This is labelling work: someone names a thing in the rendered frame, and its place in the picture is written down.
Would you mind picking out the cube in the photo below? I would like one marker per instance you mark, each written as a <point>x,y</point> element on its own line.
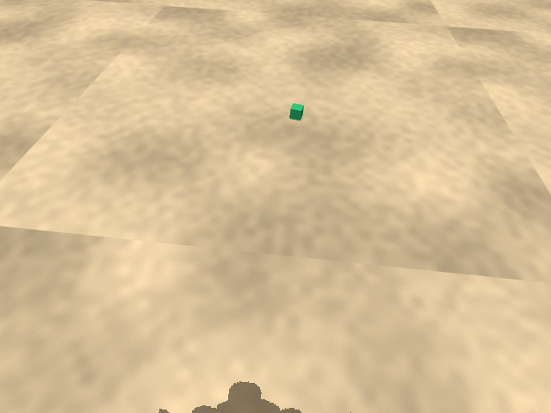
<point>296,111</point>

